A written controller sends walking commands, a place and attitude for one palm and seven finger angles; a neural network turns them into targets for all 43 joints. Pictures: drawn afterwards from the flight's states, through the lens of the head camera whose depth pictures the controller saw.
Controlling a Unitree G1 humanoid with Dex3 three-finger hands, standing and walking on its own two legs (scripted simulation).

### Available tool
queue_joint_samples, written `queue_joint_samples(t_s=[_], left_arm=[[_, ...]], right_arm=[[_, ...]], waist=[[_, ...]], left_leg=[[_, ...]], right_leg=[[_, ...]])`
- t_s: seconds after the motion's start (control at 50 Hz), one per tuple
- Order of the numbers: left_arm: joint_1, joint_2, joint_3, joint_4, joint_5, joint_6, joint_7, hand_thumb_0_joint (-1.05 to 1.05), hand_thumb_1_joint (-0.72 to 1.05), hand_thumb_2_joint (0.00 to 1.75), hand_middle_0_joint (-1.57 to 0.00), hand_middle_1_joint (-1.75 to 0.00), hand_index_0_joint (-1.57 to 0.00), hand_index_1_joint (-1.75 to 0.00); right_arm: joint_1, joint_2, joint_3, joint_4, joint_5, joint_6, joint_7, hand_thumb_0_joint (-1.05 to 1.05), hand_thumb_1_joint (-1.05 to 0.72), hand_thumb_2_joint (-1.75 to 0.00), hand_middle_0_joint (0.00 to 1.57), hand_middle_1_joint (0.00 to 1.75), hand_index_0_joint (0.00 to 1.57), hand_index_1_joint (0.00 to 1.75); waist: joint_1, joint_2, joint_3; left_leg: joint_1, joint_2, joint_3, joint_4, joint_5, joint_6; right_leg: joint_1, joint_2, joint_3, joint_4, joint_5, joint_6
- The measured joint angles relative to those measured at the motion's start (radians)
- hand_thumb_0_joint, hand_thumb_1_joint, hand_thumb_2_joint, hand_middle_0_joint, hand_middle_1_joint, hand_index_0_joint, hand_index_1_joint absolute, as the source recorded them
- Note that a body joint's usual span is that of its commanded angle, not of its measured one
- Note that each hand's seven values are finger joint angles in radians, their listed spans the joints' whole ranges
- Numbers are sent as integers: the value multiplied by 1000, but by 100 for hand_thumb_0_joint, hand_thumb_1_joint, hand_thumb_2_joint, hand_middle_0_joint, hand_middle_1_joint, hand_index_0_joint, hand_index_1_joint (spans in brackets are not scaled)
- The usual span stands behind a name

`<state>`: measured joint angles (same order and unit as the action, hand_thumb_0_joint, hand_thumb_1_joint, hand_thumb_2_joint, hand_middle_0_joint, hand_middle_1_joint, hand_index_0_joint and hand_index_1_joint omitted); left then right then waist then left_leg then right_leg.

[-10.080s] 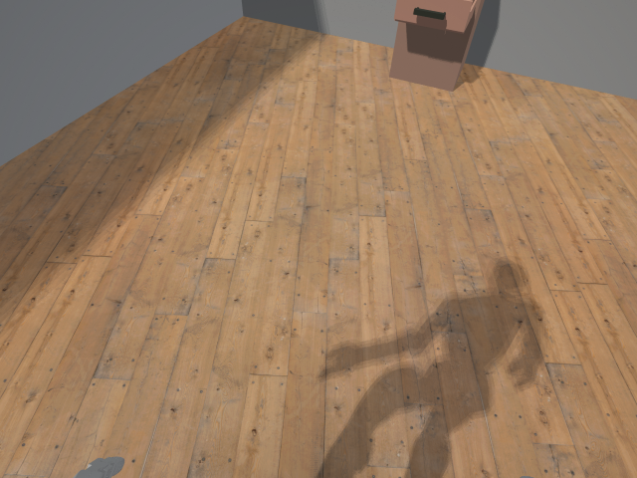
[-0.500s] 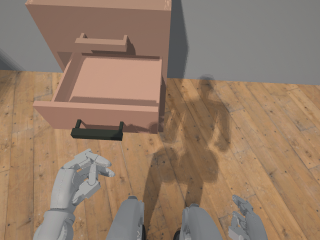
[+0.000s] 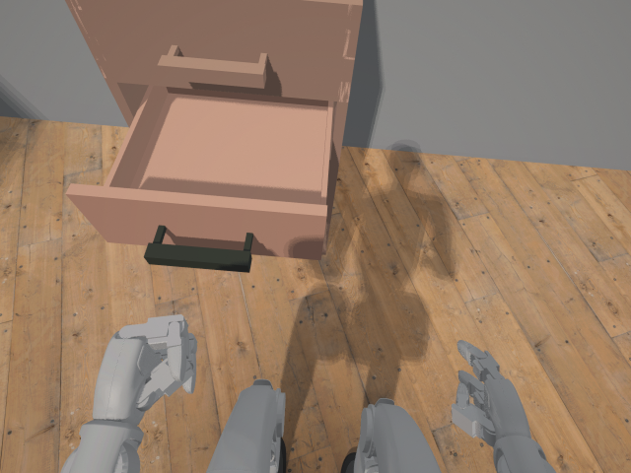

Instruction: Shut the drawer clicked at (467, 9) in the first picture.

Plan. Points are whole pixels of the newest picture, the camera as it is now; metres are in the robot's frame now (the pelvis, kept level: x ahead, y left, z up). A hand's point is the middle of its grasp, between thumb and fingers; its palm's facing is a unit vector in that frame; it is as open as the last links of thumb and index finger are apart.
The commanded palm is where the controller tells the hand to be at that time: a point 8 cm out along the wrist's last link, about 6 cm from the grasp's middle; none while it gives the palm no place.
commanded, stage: raise the hand and make a fist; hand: left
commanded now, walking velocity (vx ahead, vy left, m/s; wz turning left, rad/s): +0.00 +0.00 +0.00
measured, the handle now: (202, 246) +0.44 +0.22 -0.09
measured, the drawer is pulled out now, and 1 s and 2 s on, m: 0.25 0.25 0.25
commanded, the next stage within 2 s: bring the fist close to the handle in 0.56 s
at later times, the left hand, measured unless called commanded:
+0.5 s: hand (189, 358) +0.24 +0.17 +0.01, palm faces +0.00 -1.00 -0.05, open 3.3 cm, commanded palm +0.22 +0.22 +0.01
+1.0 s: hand (203, 336) +0.28 +0.17 -0.02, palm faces -0.02 -1.00 -0.05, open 3.3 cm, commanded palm +0.26 +0.22 -0.03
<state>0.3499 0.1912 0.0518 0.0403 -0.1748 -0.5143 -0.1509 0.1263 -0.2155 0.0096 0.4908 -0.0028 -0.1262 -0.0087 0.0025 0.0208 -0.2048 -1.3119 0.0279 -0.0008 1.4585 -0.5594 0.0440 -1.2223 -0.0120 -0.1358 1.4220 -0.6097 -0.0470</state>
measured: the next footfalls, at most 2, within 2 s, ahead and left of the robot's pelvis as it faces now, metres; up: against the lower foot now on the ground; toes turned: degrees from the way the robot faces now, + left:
none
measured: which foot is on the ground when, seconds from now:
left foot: down 0.00-1.00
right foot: down 0.00-1.00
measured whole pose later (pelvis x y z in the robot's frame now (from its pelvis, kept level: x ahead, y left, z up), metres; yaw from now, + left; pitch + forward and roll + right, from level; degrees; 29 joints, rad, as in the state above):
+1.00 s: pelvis +0.01 -0.01 -0.03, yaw -1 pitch +28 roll -3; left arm 0.19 0.23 0.14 0.17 -0.21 -0.52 -0.20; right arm 0.12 -0.24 0.00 0.53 0.00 -0.09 -0.01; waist -0.01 0.02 -0.22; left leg -1.46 0.04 -0.02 1.58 -0.61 0.02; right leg -1.38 0.00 -0.15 1.55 -0.67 -0.07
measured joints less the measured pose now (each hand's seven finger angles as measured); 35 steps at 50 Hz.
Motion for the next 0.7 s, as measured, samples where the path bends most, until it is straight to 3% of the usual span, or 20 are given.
queue_joint_samples(t_s=[0.26, 0.7], left_arm=[[-22, 16, 32, -14, -24, 17, -35, 2, 90, 90, -139, -160, -140, -159], [11, 20, 33, -23, -19, 4, -12, 2, 90, 90, -140, -160, -140, -159]], right_arm=[[4, -8, -2, 20, 2, 17, 0, 1, -90, -90, 21, 30, 20, 30], [15, -15, -16, 20, 10, 29, -9, 1, -90, -90, 21, 30, 20, 30]], waist=[[0, 5, -1], [-14, 6, -7]], left_leg=[[-58, 2, -8, 51, -25, -1], [-53, 7, -8, 40, -27, -12]], right_leg=[[-52, 1, -7, 45, -25, -2], [-54, 8, -5, 43, -29, -12]])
